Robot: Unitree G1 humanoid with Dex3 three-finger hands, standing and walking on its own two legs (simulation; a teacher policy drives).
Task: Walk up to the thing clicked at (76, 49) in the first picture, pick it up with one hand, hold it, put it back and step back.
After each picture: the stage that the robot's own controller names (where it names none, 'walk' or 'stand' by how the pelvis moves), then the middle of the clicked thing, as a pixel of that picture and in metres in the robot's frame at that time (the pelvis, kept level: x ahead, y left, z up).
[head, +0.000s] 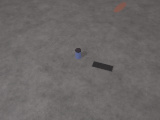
stand; (78, 53) +1.28 +0.09 -0.72
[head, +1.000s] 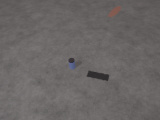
walk; (72, 63) +1.15 +0.23 -0.71
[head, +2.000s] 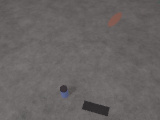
walk; (64, 91) +0.74 +0.25 -0.71
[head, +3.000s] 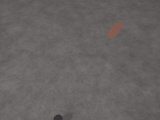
stand; out of the picture +0.45 +0.20 -0.70
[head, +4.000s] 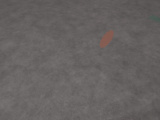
stand; out of the picture +0.40 +0.22 -0.72
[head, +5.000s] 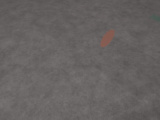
stand; out of the picture +0.38 +0.22 -0.73
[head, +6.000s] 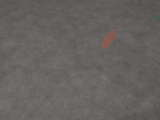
stand; out of the picture +0.37 +0.22 -0.73
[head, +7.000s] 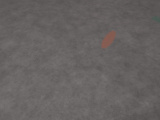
stand; out of the picture +0.37 +0.22 -0.73
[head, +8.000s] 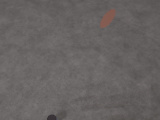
go down; out of the picture +0.39 +0.22 -0.70
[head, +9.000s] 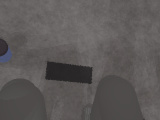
go down; (0, 51) +0.44 +0.29 -0.28
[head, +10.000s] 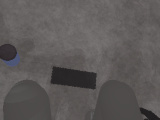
close in; (9, 55) +0.44 +0.29 -0.29
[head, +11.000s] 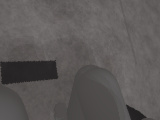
close; out of the picture +0.41 +0.33 -0.21
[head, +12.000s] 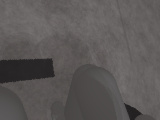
lift; out of the picture +0.40 +0.33 -0.22
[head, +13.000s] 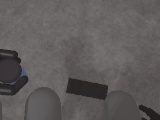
lift; (13, 75) +0.34 +0.25 -0.05
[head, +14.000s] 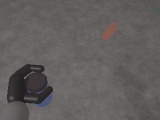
hold; (39, 90) +0.33 +0.17 +0.04
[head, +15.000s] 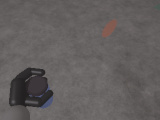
hold; (40, 92) +0.33 +0.17 +0.01
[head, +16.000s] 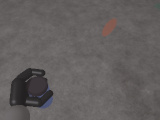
hold; (40, 93) +0.33 +0.17 +0.00
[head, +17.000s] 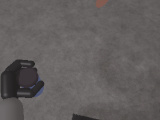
crouch; (31, 83) +0.37 +0.19 -0.05
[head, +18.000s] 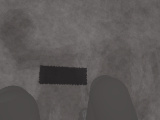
lower; out of the picture +0.46 +0.31 -0.12
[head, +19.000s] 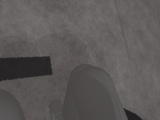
lower; out of the picture +0.40 +0.34 -0.22
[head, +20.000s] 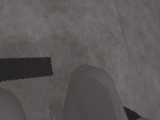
lower; out of the picture +0.40 +0.34 -0.22
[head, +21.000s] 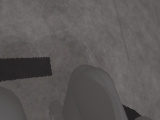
lower; out of the picture +0.40 +0.35 -0.22
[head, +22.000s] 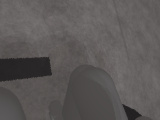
lower; out of the picture +0.40 +0.35 -0.22
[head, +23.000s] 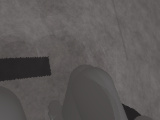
open; out of the picture +0.40 +0.34 -0.22
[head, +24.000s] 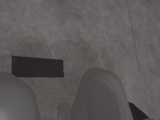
stand; out of the picture +0.40 +0.33 -0.23
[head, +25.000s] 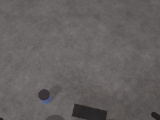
walk; (45, 96) +0.43 +0.23 -0.54
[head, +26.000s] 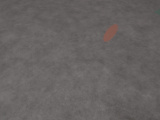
stand; out of the picture +0.40 +0.22 -0.67
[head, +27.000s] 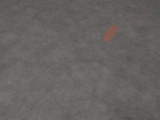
stand; out of the picture +0.39 +0.22 -0.67
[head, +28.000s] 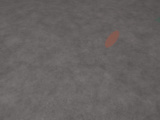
stand; out of the picture +0.40 +0.20 -0.71
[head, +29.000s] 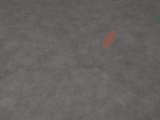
stand; out of the picture +0.40 +0.22 -0.73
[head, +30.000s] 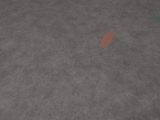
stand; out of the picture +0.37 +0.23 -0.73
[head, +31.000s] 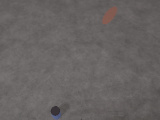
walk; (56, 113) +0.45 +0.19 -0.69
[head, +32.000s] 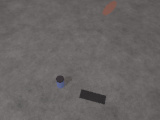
walk; (60, 82) +0.74 +0.19 -0.71
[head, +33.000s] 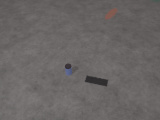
stand; (68, 69) +1.06 +0.25 -0.71
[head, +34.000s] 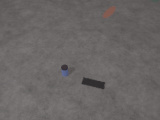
stand; (64, 70) +1.00 +0.21 -0.72
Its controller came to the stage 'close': yes
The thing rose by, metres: 0.71
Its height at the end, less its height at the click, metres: +0.00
